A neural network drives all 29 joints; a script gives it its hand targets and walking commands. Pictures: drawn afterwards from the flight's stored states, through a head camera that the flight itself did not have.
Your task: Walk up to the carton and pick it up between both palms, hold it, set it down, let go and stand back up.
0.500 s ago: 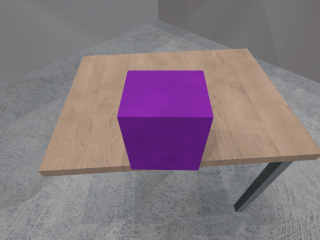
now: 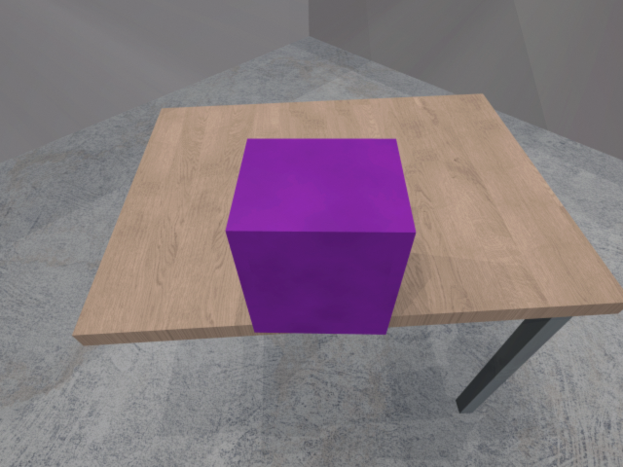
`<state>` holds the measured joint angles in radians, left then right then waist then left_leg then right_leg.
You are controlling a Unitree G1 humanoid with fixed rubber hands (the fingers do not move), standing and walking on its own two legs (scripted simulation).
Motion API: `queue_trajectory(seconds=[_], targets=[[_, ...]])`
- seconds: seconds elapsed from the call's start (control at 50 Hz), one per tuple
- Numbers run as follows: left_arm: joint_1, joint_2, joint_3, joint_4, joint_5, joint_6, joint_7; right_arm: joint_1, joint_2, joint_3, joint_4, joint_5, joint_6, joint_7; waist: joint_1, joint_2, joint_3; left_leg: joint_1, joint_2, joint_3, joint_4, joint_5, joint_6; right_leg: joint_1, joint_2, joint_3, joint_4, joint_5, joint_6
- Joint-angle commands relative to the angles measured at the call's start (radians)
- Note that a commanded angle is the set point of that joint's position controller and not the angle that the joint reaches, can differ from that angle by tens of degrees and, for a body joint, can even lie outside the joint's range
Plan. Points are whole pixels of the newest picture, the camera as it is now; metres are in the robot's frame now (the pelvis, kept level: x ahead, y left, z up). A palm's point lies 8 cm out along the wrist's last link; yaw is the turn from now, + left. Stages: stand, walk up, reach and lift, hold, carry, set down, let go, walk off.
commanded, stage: stand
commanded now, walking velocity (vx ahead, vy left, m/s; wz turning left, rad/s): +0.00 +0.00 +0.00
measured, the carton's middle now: (320, 242) +0.41 +0.02 +0.06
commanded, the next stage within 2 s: none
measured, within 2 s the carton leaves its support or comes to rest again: neither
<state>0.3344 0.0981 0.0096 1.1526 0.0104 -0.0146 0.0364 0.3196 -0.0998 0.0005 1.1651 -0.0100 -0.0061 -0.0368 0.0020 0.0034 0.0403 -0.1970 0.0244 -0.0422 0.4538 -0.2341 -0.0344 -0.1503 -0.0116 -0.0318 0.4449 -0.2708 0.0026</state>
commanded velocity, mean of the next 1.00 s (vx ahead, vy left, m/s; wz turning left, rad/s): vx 0.00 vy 0.00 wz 0.00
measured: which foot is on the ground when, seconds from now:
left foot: down 0.00-1.00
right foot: down 0.00-1.00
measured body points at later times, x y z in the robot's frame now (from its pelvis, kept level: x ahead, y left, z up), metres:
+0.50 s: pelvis +0.01 +0.00 +0.00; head +0.03 +0.00 +0.45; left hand -0.03 +0.20 -0.16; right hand -0.03 -0.20 -0.16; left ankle +0.01 +0.14 -0.74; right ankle -0.02 -0.12 -0.74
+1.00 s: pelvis +0.01 +0.00 +0.00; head +0.02 +0.01 +0.45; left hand -0.01 +0.20 -0.16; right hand -0.01 -0.20 -0.16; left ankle +0.01 +0.14 -0.74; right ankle -0.02 -0.12 -0.74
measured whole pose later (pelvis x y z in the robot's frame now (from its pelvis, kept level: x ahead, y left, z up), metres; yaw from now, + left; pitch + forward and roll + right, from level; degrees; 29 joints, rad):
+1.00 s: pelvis +0.01 +0.00 +0.00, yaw -1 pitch -2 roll +0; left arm 0.33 0.10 0.01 1.15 0.01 -0.02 0.04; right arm 0.30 -0.10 -0.01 1.17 -0.01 -0.01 -0.04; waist 0.00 -0.01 0.05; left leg -0.16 0.03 -0.02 0.44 -0.25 -0.03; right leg -0.12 -0.02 -0.02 0.43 -0.29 0.01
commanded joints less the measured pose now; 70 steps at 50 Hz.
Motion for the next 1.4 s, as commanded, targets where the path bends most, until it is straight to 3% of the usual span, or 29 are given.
queue_trajectory(seconds=[0.0, 0.04, 0.1, 0.12, 0.2, 0.24, 0.38, 0.4, 0.46, 0.5, 0.58, 0.62, 0.64, 0.68, 0.72, 0.74, 0.86, 0.92, 0.94, 0.98, 1.0, 1.02, 1.04, 1.08, 1.14, 1.22, 1.3, 1.34, 1.38], targets=[[0.099, 0.054, 0.006, -0.001, -0.006, -0.009, 0.004, 0.095, -0.06, -0.013, -0.003, 0.003, 0.0, -0.006, -0.006, -0.002, 0.056, -0.007, 0.05, -0.026, -0.072, 0.143, 0.041, -0.052, -0.081, 0.082, -0.109, 0.118, -0.033], [0.111, 0.057, 0.004, 0.012, 0.001, -0.005, 0.007, 0.117, -0.038, -0.006, 0.007, -0.001, -0.001, -0.003, -0.015, -0.059, 0.071, 0.005, 0.062, -0.037, -0.075, 0.147, 0.041, -0.063, -0.074, 0.069, -0.11, 0.108, -0.032], [0.111, 0.059, 0.001, 0.0, -0.005, -0.002, 0.007, 0.109, -0.036, -0.004, 0.019, 0.0, 0.004, 0.0, 0.003, 0.004, 0.107, -0.054, 0.048, -0.023, -0.1, 0.072, 0.034, -0.063, -0.069, 0.079, -0.124, 0.02, -0.028], [0.102, 0.092, 0.01, -0.002, -0.002, -0.002, 0.007, 0.114, -0.038, -0.007, 0.018, -0.005, 0.004, 0.002, -0.005, -0.027, 0.11, -0.031, 0.046, -0.021, -0.088, 0.107, 0.031, -0.085, -0.078, 0.081, -0.127, 0.012, -0.03], [0.131, 0.074, 0.006, 0.0, -0.003, -0.009, 0.003, 0.102, -0.043, -0.007, 0.016, -0.001, -0.001, -0.003, 0.007, 0.032, 0.064, -0.012, 0.05, -0.025, -0.091, 0.122, 0.037, -0.053, -0.072, 0.076, -0.118, 0.082, -0.036], [0.115, 0.065, 0.004, -0.003, -0.01, -0.011, 0.0, 0.085, -0.083, -0.015, -0.001, -0.006, -0.008, -0.006, 0.009, -0.003, 0.041, -0.018, 0.059, -0.027, -0.092, 0.139, 0.036, -0.023, -0.068, 0.067, -0.106, 0.098, -0.032], [0.147, 0.031, -0.002, 0.01, -0.001, -0.007, 0.004, 0.1, -0.07, -0.023, 0.02, -0.002, -0.001, -0.004, 0.006, 0.016, 0.068, -0.01, 0.048, -0.02, -0.082, 0.129, 0.036, -0.058, -0.065, 0.067, -0.102, 0.101, -0.024], [0.144, 0.032, -0.001, 0.004, -0.003, -0.006, 0.008, 0.1, -0.049, -0.017, 0.012, 0.001, -0.003, -0.003, 0.008, -0.042, 0.068, -0.02, 0.052, -0.018, -0.084, 0.13, 0.03, -0.039, -0.063, 0.053, -0.106, 0.1, -0.022], [0.128, 0.051, 0.001, 0.006, 0.0, -0.004, 0.009, 0.13, -0.051, -0.016, 0.027, -0.005, 0.003, -0.003, -0.004, 0.01, 0.093, -0.008, 0.056, -0.012, -0.088, 0.139, 0.037, -0.06, -0.078, 0.075, -0.106, 0.1, -0.03], [0.149, 0.065, 0.007, -0.001, -0.005, -0.01, 0.003, 0.094, -0.047, -0.014, 0.008, -0.006, -0.005, -0.003, 0.013, -0.009, 0.039, 0.012, 0.056, -0.015, -0.08, 0.168, 0.041, -0.029, -0.075, 0.064, -0.095, 0.132, -0.031], [0.085, 0.087, 0.014, -0.02, -0.002, -0.015, 0.009, 0.107, -0.097, -0.024, 0.016, 0.001, -0.013, -0.007, -0.017, 0.012, 0.042, 0.017, 0.062, -0.02, -0.074, 0.213, 0.048, -0.014, -0.089, 0.069, -0.085, 0.208, -0.033], [0.148, 0.067, 0.005, 0.004, -0.007, -0.016, 0.01, 0.091, -0.069, -0.017, 0.005, 0.005, -0.014, -0.008, 0.002, -0.041, 0.032, 0.059, 0.07, -0.027, -0.061, 0.244, 0.049, -0.036, -0.082, 0.064, -0.097, 0.236, -0.03], [0.131, 0.07, 0.012, -0.002, -0.011, -0.02, 0.005, 0.081, -0.051, -0.014, 0.009, 0.004, -0.016, -0.008, 0.007, 0.005, -0.014, 0.063, 0.068, -0.014, -0.058, 0.241, 0.046, -0.002, -0.076, 0.059, -0.084, 0.22, -0.033], [0.123, 0.059, 0.004, -0.001, -0.001, -0.02, 0.006, 0.07, -0.08, -0.025, 0.008, 0.0, -0.013, -0.007, -0.007, 0.01, 0.036, 0.059, 0.068, -0.015, -0.057, 0.251, 0.05, -0.027, -0.087, 0.068, -0.076, 0.245, -0.033], [0.121, 0.079, 0.011, 0.003, -0.007, -0.015, 0.014, 0.086, -0.028, -0.013, 0.002, 0.003, -0.008, -0.007, -0.005, -0.034, 0.03, 0.024, 0.066, -0.006, -0.06, 0.271, 0.04, 0.001, -0.074, 0.05, -0.067, 0.269, -0.03], [0.132, 0.062, 0.006, 0.005, -0.003, -0.014, 0.014, 0.104, -0.027, -0.013, 0.017, 0.004, -0.006, -0.009, -0.001, 0.009, 0.054, 0.033, 0.064, -0.007, -0.061, 0.263, 0.04, -0.014, -0.084, 0.059, -0.068, 0.256, -0.036], [0.101, 0.088, 0.01, -0.001, -0.003, -0.009, 0.012, 0.058, -0.057, -0.017, 0.011, -0.002, -0.011, -0.011, 0.003, -0.018, 0.049, 0.042, 0.064, -0.016, -0.081, 0.226, 0.041, -0.025, -0.074, 0.058, -0.079, 0.208, -0.03], [0.098, 0.064, 0.004, -0.014, -0.008, -0.013, 0.007, 0.039, -0.099, -0.03, -0.003, 0.003, -0.006, -0.008, 0.011, 0.019, 0.076, 0.014, 0.065, -0.018, -0.076, 0.234, 0.051, -0.021, -0.087, 0.059, -0.089, 0.218, -0.027], [0.099, 0.065, 0.008, -0.007, -0.006, -0.01, 0.009, 0.104, -0.057, -0.019, 0.016, 0.002, -0.009, -0.005, -0.014, 0.0, 0.043, 0.031, 0.065, -0.016, -0.078, 0.21, 0.046, 0.009, -0.081, 0.063, -0.085, 0.194, -0.025], [0.14, 0.035, -0.005, 0.012, 0.0, -0.007, 0.008, 0.095, -0.067, -0.017, 0.026, 0.003, -0.002, -0.01, 0.009, 0.044, 0.106, 0.007, 0.063, -0.014, -0.075, 0.185, 0.038, -0.031, -0.082, 0.073, -0.098, 0.178, -0.03], [0.133, 0.042, -0.003, 0.013, -0.002, -0.002, 0.009, 0.084, -0.065, -0.021, 0.016, 0.0, 0.0, -0.006, 0.005, -0.02, 0.101, -0.015, 0.061, -0.015, -0.09, 0.16, 0.034, -0.005, -0.072, 0.051, -0.098, 0.155, -0.023], [0.111, 0.038, -0.008, 0.011, -0.002, -0.001, 0.013, 0.115, -0.052, -0.015, 0.027, 0.007, 0.005, -0.008, -0.009, 0.019, 0.116, 0.003, 0.059, -0.015, -0.093, 0.173, 0.04, -0.044, -0.084, 0.065, -0.095, 0.158, -0.024], [0.105, 0.053, 0.001, 0.005, -0.002, -0.001, 0.011, 0.115, -0.051, -0.015, 0.022, 0.006, 0.001, -0.006, -0.005, -0.03, 0.072, 0.003, 0.061, -0.024, -0.099, 0.151, 0.038, -0.016, -0.072, 0.052, -0.099, 0.122, -0.026], [0.102, 0.101, 0.013, -0.002, -0.001, -0.002, 0.01, 0.072, -0.057, -0.014, 0.01, -0.001, -0.005, -0.007, 0.002, 0.018, 0.069, 0.019, 0.065, -0.023, -0.107, 0.128, 0.037, -0.045, -0.067, 0.053, -0.103, 0.098, -0.021], [0.115, 0.046, -0.002, 0.004, -0.005, -0.003, 0.014, 0.064, -0.045, -0.013, 0.002, 0.002, -0.001, -0.001, 0.0, -0.051, 0.08, 0.002, 0.06, -0.022, -0.089, 0.159, 0.041, -0.026, -0.082, 0.063, -0.121, 0.124, -0.024], [0.1, 0.09, 0.008, -0.009, 0.001, -0.012, 0.011, 0.119, -0.058, -0.013, 0.026, 0.003, -0.005, -0.007, -0.016, 0.042, 0.052, 0.012, 0.064, -0.016, -0.094, 0.128, 0.041, -0.005, -0.085, 0.073, -0.113, 0.118, -0.029], [0.125, 0.067, 0.001, 0.0, -0.002, -0.006, 0.005, 0.082, -0.057, -0.011, 0.006, -0.003, 0.0, -0.005, 0.01, -0.024, 0.077, -0.019, 0.065, -0.019, -0.1, 0.134, 0.039, -0.015, -0.074, 0.053, -0.107, 0.1, -0.028], [0.14, 0.054, -0.003, 0.015, -0.004, -0.007, 0.004, 0.106, -0.035, -0.011, 0.024, 0.003, 0.003, 0.0, 0.003, 0.009, 0.091, 0.015, 0.053, -0.001, -0.097, 0.14, 0.03, -0.057, -0.078, 0.076, -0.126, 0.088, -0.034], [0.126, 0.064, 0.001, 0.005, -0.003, -0.006, 0.005, 0.111, -0.011, -0.001, 0.025, -0.002, -0.001, -0.005, 0.008, -0.048, 0.105, -0.015, 0.068, -0.015, -0.1, 0.139, 0.032, -0.04, -0.077, 0.066, -0.115, 0.105, -0.032]])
